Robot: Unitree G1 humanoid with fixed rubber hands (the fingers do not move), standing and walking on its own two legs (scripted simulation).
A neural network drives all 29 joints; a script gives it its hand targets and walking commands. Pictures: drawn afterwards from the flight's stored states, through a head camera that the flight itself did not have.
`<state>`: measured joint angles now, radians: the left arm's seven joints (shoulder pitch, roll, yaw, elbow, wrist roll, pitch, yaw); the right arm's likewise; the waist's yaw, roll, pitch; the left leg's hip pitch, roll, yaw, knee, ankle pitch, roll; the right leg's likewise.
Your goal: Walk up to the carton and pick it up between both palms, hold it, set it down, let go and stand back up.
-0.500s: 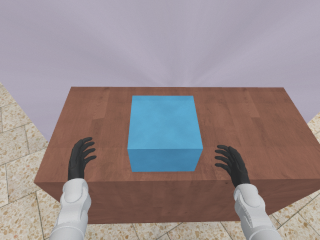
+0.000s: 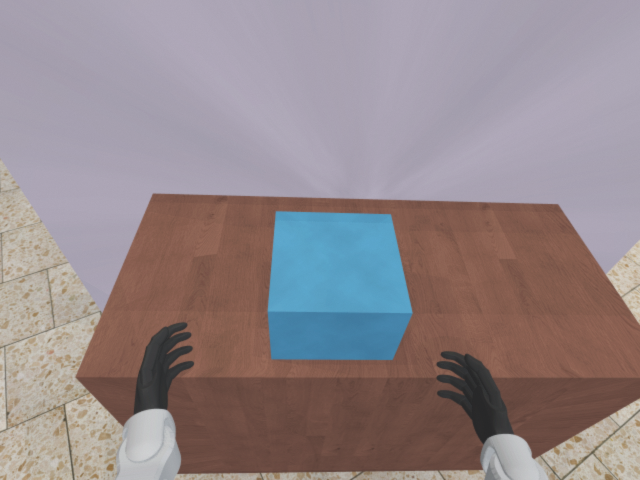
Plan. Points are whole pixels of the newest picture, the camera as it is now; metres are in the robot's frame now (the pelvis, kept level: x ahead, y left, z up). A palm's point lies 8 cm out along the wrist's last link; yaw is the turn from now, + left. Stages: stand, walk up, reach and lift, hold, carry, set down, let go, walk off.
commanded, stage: set down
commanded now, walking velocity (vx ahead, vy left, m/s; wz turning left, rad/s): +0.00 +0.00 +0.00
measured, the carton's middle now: (333, 284) +0.45 -0.03 -0.06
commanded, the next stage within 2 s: let go in 1.80 s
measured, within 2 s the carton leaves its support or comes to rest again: neither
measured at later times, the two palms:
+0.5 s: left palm (160, 423) +0.21 +0.20 -0.04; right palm (481, 437) +0.20 -0.21 -0.04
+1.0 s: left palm (148, 436) +0.20 +0.22 -0.06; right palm (477, 449) +0.19 -0.20 -0.06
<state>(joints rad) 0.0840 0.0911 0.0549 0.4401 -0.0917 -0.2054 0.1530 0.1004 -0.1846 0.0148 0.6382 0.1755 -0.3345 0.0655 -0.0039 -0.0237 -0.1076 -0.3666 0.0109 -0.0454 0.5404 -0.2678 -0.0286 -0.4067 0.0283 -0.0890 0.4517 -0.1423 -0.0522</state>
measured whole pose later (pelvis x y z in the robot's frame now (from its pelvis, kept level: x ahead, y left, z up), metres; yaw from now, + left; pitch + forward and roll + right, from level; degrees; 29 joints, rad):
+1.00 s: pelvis +0.03 +0.01 +0.00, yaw +0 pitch +2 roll -1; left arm 0.23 0.16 0.00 0.38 -0.06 0.04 0.10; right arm 0.23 -0.14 0.01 0.61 0.15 -0.25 0.05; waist 0.00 -0.02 -0.01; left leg -0.25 0.02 -0.05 0.53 -0.31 -0.02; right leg -0.29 0.03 -0.09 0.44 -0.19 -0.04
